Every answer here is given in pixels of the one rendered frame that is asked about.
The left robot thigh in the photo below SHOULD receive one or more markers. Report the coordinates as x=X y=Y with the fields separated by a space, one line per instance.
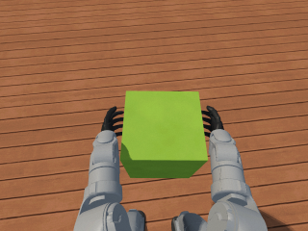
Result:
x=136 y=221

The left robot upper arm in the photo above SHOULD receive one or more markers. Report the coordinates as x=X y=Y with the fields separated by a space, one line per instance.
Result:
x=107 y=217

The right robot hand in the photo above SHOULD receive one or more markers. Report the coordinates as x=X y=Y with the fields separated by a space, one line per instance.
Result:
x=214 y=120

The right robot thigh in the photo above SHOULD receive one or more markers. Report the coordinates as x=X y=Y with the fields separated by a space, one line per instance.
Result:
x=190 y=222

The left robot hand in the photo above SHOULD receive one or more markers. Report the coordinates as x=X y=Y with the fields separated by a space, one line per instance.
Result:
x=109 y=122

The robot right forearm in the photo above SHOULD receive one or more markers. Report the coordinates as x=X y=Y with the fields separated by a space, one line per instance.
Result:
x=228 y=172

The carton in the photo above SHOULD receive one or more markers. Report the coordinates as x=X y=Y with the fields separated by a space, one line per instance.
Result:
x=162 y=134

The robot left forearm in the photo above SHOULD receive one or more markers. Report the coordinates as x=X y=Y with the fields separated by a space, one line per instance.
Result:
x=104 y=184

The right robot upper arm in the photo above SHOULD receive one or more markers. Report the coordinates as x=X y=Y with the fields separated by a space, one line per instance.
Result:
x=228 y=216

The robot thigh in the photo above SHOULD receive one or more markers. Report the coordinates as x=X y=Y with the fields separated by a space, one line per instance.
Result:
x=136 y=221
x=190 y=222

